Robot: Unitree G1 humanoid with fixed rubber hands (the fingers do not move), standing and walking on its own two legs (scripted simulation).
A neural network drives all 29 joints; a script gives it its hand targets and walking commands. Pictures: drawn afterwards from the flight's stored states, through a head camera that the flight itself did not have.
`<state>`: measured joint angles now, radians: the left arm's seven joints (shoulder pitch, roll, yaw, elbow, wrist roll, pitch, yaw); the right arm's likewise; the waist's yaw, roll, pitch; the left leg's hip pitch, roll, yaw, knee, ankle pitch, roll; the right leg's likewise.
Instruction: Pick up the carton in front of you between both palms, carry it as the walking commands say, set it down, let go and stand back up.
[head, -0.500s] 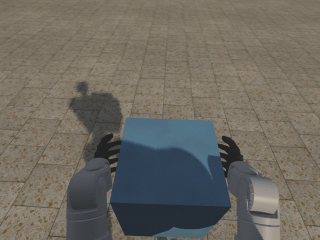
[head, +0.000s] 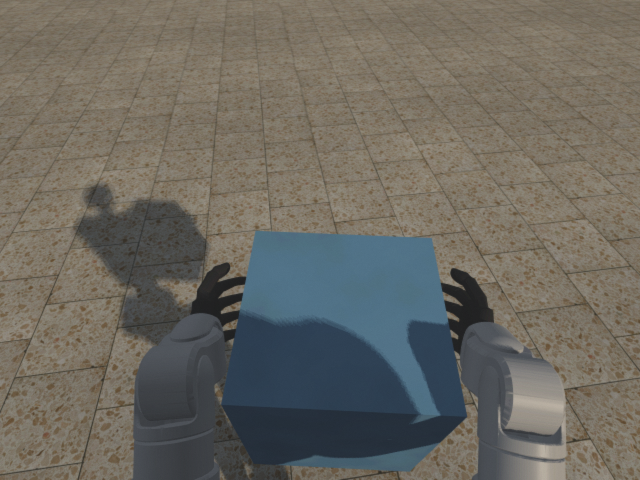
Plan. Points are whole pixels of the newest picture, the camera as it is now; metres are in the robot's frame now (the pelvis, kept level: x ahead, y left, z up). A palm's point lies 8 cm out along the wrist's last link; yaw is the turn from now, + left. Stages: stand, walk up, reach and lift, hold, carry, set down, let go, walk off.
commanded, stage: carry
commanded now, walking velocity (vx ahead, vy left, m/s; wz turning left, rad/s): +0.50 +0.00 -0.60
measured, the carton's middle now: (337, 358) +0.27 +0.01 +0.02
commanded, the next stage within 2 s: none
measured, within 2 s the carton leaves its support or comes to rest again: neither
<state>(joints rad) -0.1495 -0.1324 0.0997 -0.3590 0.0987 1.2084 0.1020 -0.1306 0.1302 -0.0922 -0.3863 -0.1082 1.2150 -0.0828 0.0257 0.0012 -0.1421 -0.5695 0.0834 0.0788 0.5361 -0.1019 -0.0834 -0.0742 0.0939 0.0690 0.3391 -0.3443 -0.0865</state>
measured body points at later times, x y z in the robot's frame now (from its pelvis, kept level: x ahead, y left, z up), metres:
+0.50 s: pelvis +0.30 -0.05 -0.01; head +0.29 -0.03 +0.44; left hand +0.61 +0.01 +0.07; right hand +0.51 -0.27 +0.08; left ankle +0.16 +0.13 -0.73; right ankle +0.39 -0.18 -0.73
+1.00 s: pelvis +0.62 -0.11 -0.02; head +0.60 -0.12 +0.43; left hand +0.90 +0.03 +0.08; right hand +0.88 -0.27 +0.08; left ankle +0.76 -0.05 -0.73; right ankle +0.40 -0.18 -0.73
